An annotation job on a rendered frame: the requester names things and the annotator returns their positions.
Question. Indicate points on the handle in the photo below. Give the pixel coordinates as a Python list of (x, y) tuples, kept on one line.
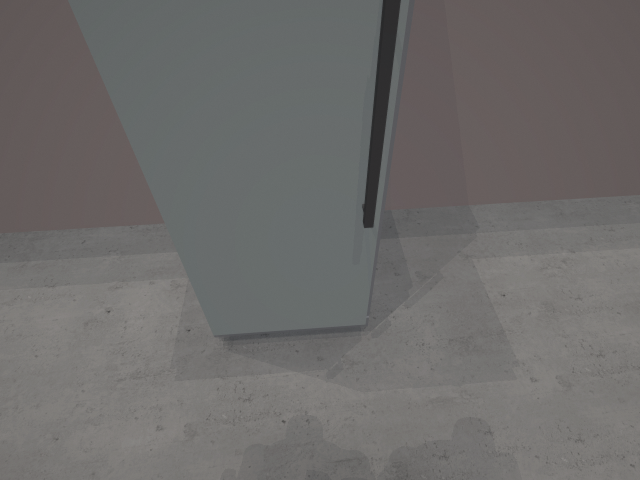
[(387, 41)]

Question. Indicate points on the fridge door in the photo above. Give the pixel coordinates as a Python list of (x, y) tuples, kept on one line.
[(251, 122)]

